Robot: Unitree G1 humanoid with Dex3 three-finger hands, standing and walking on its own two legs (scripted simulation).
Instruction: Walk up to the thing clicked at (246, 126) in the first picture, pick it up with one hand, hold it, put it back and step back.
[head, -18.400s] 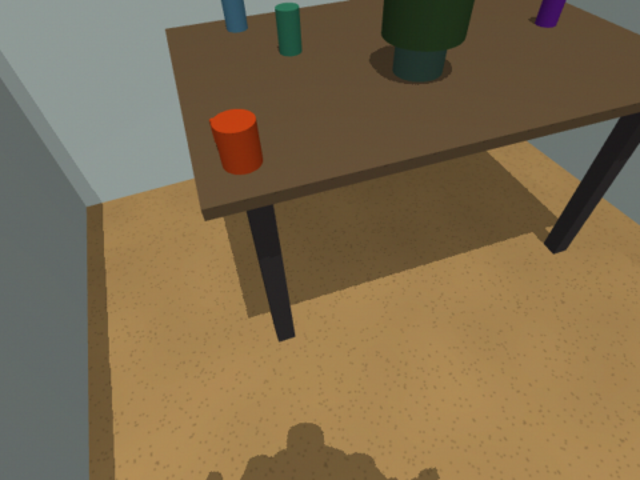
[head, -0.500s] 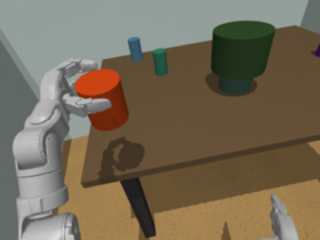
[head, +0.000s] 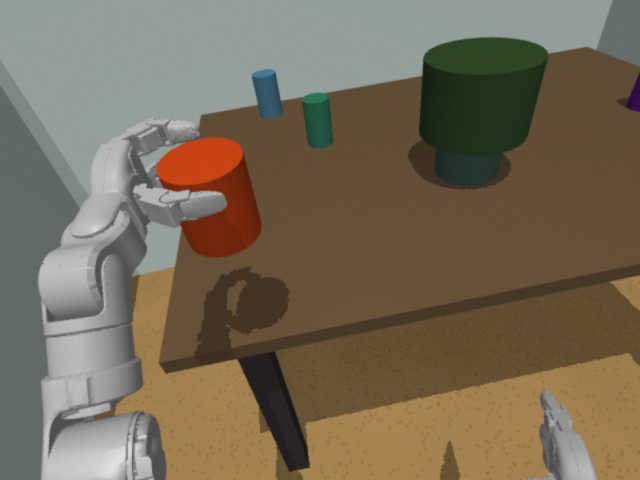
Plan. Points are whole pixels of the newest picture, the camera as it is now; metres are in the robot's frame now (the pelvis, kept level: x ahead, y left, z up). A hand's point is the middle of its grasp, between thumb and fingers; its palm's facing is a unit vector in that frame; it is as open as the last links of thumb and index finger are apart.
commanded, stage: crouch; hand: left
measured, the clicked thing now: (209, 190) +0.37 +0.14 +0.24
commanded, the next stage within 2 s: lower in 1.02 s
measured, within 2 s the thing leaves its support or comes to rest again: rests again in 1.92 s
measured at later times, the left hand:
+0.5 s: hand (192, 202) +0.42 +0.19 +0.20, palm faces +0.19 -0.98 -0.01, open 11.6 cm
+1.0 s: hand (196, 211) +0.45 +0.21 +0.16, palm faces +0.22 -0.98 -0.02, open 11.6 cm
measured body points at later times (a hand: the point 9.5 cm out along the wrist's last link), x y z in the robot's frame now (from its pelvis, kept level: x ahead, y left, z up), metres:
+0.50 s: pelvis +0.00 +0.00 +0.00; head -0.02 -0.01 +0.45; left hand +0.40 +0.24 +0.20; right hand +0.16 -0.27 -0.07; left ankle +0.00 +0.13 -0.73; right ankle +0.06 -0.14 -0.73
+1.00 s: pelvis +0.01 +0.00 +0.00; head +0.02 -0.01 +0.45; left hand +0.43 +0.26 +0.16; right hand +0.17 -0.27 -0.07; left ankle +0.00 +0.13 -0.73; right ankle +0.06 -0.14 -0.73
